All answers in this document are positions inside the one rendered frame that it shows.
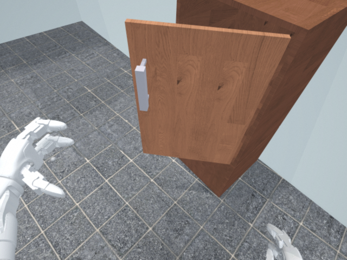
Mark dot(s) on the right robot hand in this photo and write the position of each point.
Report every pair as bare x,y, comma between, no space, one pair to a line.
285,250

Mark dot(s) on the handle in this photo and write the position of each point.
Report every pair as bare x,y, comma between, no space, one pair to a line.
141,81

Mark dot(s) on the cupboard door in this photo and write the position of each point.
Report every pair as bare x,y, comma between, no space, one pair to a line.
204,85

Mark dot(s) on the left robot hand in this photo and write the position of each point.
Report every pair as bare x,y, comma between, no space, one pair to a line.
19,152

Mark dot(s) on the robot left forearm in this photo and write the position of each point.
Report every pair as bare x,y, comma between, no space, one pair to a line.
10,193

